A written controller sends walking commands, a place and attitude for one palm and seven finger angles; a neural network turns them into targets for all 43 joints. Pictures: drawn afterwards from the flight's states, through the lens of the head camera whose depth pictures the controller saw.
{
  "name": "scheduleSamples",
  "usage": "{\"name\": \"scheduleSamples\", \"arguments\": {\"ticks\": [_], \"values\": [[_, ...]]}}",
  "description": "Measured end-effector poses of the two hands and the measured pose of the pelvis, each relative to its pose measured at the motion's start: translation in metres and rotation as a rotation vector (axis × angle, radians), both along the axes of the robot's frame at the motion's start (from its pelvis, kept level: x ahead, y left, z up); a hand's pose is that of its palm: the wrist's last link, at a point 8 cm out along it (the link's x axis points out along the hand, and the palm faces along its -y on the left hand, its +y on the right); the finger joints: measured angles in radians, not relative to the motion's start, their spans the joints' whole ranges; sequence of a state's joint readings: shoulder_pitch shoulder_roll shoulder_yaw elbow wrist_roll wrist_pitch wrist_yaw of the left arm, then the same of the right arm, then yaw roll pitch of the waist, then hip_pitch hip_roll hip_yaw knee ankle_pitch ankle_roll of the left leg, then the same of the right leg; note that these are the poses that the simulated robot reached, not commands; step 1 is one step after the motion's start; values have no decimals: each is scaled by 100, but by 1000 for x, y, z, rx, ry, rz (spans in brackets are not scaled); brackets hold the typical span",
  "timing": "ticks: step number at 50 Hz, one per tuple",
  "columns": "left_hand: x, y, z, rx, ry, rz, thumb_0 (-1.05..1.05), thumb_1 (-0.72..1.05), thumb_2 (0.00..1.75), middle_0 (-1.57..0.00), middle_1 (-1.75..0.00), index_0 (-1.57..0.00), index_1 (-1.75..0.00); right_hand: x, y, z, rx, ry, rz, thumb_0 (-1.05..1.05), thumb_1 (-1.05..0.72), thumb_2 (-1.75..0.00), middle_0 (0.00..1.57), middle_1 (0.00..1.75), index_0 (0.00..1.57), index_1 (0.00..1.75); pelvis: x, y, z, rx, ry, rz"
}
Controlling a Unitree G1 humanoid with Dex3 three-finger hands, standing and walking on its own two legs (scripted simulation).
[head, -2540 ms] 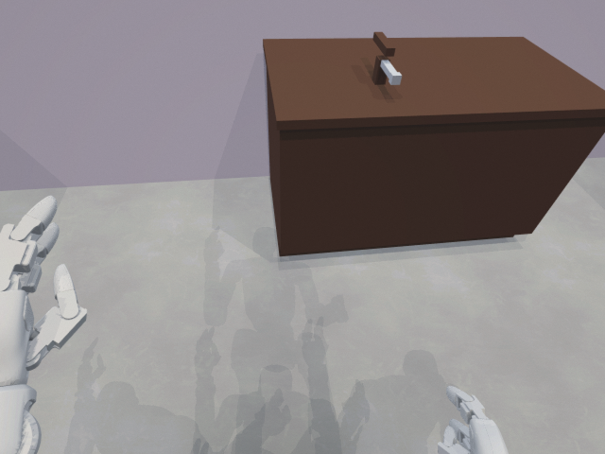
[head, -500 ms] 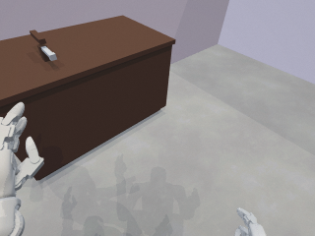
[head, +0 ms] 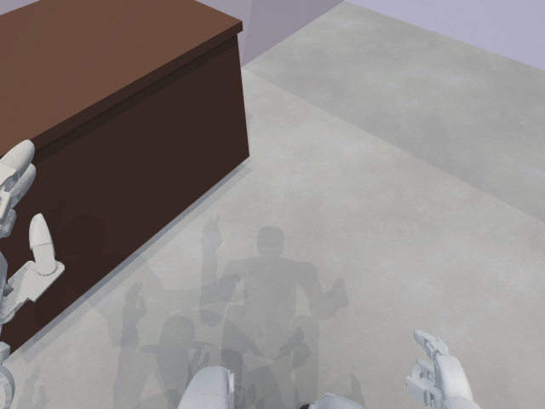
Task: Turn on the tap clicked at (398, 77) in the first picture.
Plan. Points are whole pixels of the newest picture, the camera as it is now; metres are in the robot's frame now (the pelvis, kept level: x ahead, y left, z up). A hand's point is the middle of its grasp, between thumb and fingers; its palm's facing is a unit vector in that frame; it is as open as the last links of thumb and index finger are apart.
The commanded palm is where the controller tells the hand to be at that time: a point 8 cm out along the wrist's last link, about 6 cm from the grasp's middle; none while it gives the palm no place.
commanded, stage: walk to a spot facing it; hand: left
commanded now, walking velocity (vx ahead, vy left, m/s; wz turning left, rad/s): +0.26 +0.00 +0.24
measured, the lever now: out of the picture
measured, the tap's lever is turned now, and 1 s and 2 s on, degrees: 0 0 0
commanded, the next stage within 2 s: turn to face it in 0.04 s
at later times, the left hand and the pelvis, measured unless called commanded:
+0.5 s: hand (29, 169) +0.32 +0.26 +0.21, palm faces +0.47 -0.77 -0.43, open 7.5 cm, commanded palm +0.25 +0.31 +0.19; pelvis +0.14 +0.01 +0.01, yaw +8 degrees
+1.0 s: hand (20, 239) +0.25 +0.24 +0.20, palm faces +0.66 -0.62 -0.43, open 7.5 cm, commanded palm +0.17 +0.27 +0.19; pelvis +0.13 -0.05 +0.01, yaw +22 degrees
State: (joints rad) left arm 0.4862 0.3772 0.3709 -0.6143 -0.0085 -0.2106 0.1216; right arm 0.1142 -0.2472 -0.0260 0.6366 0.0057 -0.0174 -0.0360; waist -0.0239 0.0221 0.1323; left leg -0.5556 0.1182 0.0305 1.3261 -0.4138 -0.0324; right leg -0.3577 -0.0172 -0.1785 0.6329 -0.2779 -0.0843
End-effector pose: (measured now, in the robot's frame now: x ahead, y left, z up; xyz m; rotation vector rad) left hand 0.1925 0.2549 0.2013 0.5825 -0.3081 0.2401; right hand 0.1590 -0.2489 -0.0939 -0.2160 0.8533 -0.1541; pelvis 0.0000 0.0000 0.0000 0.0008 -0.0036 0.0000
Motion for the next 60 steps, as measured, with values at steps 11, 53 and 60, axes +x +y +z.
{"name": "scheduleSamples", "arguments": {"ticks": [11,53,60], "values": [[57,44,18,-12,-109,114,1,88,90,-21,-31,-21,-30,83,3,33,-76,-73,-17,1,-91,-90,19,30,20,30,93,14,8,14,-8,26],[-21,24,12,-41,-126,453,2,88,90,-21,-30,-21,-30,217,34,46,-77,-177,373,1,-91,-90,19,30,20,30,116,-43,4,10,17,395],[-67,27,-1,-125,-97,547,2,89,90,-21,-30,-21,-30,173,78,44,56,-128,498,1,-91,-90,20,30,20,30,99,-48,16,-32,-20,449]]}}
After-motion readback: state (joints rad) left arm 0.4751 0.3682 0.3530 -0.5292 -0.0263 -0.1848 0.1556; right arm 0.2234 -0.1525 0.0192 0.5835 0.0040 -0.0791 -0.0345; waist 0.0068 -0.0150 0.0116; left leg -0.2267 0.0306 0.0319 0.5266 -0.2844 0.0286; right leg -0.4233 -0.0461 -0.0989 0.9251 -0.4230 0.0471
